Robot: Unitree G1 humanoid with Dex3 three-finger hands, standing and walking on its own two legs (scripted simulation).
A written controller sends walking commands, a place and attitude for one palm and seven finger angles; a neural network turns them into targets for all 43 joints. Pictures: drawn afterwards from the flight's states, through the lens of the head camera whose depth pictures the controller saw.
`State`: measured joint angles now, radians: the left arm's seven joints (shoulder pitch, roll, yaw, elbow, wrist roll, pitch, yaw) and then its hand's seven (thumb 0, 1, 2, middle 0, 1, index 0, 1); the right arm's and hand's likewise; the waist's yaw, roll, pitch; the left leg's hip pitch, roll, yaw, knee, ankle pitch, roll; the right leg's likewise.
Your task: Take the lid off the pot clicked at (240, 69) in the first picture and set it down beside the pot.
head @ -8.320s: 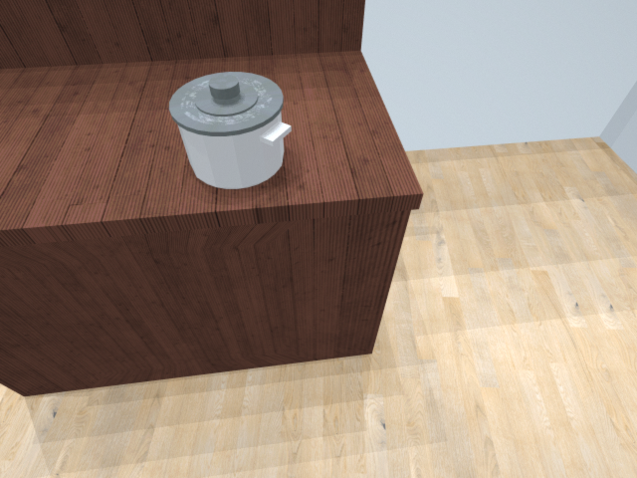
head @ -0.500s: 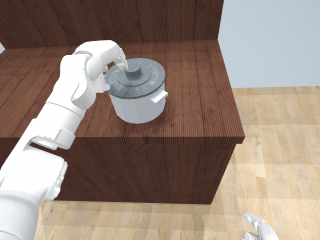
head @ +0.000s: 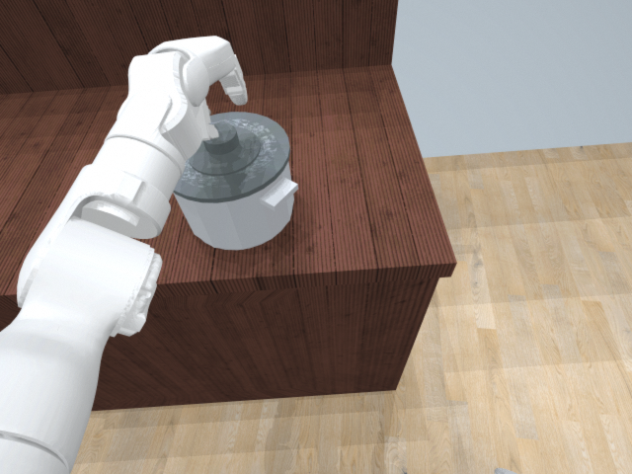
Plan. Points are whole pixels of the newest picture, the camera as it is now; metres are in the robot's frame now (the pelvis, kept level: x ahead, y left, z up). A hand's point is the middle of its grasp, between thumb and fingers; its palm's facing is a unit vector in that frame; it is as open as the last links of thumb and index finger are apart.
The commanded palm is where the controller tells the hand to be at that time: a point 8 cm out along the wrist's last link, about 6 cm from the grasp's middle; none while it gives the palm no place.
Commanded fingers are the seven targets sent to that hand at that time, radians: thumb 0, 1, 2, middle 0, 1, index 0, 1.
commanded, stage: move the open hand above the knob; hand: left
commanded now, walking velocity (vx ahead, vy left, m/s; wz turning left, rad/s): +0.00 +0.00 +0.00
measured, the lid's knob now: (220, 138) +0.53 +0.12 +0.13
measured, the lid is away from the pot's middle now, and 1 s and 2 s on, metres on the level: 0.00 0.00 0.00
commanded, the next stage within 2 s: lower the open fingers around the knob in 0.78 s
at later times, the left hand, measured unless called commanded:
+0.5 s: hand (196, 108) +0.50 +0.13 +0.21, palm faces -0.28 -0.06 -0.96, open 9.9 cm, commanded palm +0.49 +0.13 +0.27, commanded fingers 0.00 -0.30 1.50 -0.86 -0.08 -0.86 -0.08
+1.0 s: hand (206, 111) +0.49 +0.12 +0.21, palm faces -0.33 -0.09 -0.94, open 9.9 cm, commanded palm +0.49 +0.12 +0.26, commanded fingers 0.00 -0.30 1.50 -0.86 -0.08 -0.86 -0.08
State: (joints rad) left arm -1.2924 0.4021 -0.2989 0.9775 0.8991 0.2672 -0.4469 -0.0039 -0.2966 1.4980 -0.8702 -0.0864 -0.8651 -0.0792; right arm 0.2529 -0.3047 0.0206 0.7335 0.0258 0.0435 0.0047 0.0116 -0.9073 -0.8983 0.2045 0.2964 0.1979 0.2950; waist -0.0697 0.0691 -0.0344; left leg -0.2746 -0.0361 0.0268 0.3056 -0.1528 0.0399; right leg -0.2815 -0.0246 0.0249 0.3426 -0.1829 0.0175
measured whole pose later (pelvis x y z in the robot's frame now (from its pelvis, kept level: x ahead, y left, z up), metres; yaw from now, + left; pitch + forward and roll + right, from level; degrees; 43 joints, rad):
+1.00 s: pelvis +0.00 +0.01 +0.00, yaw +0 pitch +8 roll +0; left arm -1.36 0.36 -0.30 1.12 0.89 0.31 -0.45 0.00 -0.30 1.50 -0.87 -0.09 -0.86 -0.08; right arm 0.28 -0.29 0.02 0.77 0.02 0.06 0.02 0.01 -0.91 -0.90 0.21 0.30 0.20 0.30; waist -0.08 0.07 -0.06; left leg -0.29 -0.05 0.03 0.32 -0.16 0.05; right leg -0.29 -0.04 0.03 0.35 -0.19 0.03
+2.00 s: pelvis +0.01 +0.01 +0.00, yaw +0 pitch +9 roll +0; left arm -1.28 0.37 -0.30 1.14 0.89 0.26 -0.44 0.00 -0.22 1.34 -0.74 -0.29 -0.75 -0.28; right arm 0.32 -0.28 0.00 0.76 0.02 0.08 0.01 0.01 -0.91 -0.90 0.21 0.30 0.20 0.30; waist -0.10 0.06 -0.08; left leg -0.33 -0.04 0.03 0.38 -0.21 0.05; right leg -0.33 -0.03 0.03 0.39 -0.22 0.03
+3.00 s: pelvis +0.02 +0.00 +0.00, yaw +0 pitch +9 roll +0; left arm -1.29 0.36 -0.31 1.15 0.88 0.26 -0.43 -0.01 0.28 0.62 -0.62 -1.01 -0.62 -1.01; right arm 0.31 -0.29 0.00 0.76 0.02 0.08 0.01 0.01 -0.91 -0.90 0.21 0.30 0.20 0.30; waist -0.10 0.06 -0.08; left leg -0.33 -0.04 0.02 0.39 -0.21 0.04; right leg -0.33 -0.03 0.02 0.40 -0.23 0.02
